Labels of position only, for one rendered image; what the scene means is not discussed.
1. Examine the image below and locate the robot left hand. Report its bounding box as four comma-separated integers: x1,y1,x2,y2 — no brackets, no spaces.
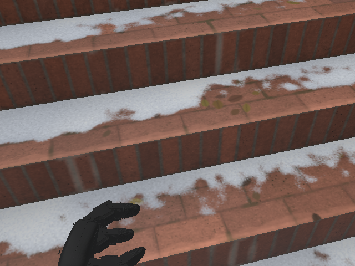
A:
58,200,146,266

